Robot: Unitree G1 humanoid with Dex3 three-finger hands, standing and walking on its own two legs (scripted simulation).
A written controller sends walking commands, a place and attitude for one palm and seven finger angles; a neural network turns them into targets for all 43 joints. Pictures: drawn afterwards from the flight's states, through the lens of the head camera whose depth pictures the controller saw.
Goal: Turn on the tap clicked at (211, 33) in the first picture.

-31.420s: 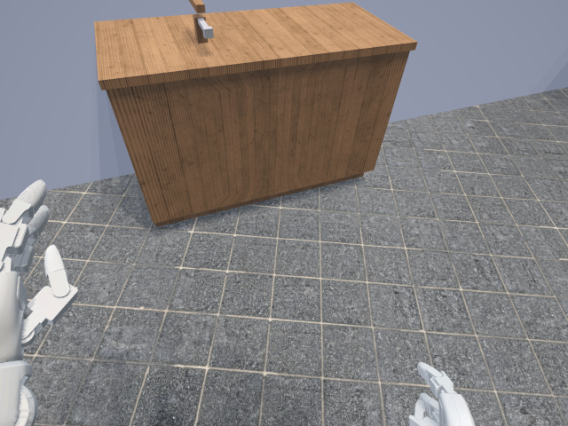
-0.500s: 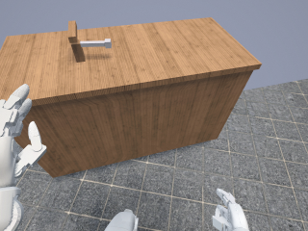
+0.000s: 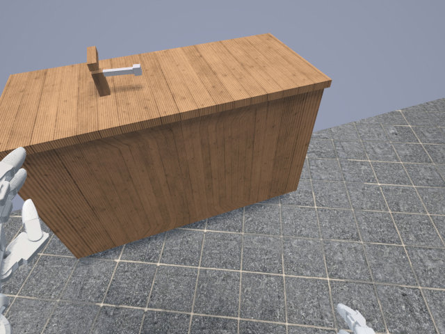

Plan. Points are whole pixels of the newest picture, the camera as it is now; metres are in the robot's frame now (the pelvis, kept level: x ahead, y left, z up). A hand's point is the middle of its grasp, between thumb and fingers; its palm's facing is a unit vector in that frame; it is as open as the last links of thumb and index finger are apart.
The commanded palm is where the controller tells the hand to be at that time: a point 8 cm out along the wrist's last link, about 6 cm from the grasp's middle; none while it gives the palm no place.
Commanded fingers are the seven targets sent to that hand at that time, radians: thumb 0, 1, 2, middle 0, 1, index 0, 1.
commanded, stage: stop stepping back and stand still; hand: left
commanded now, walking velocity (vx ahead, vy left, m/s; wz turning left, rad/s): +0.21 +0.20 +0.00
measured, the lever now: (137, 69) +0.89 +0.34 +0.06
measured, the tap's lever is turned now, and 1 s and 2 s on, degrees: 80 80 80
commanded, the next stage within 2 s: stand and check the lever's angle in 1.70 s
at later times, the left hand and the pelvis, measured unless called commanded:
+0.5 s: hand out of the picture +0.11 +0.25 +0.18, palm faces +0.54 -0.73 -0.42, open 7.4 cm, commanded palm +0.06 +0.27 +0.18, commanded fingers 0.00 0.90 0.90 -0.20 -0.30 -0.20 -0.30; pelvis -0.08 -0.02 -0.01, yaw +4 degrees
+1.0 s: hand (39, 295) +0.13 +0.22 +0.16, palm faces +0.48 -0.77 -0.43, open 7.4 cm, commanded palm +0.07 +0.25 +0.18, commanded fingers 0.00 0.90 0.90 -0.20 -0.30 -0.20 -0.30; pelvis -0.06 -0.04 +0.00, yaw +6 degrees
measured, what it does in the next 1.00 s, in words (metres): steps on the spot: left foot, then right foot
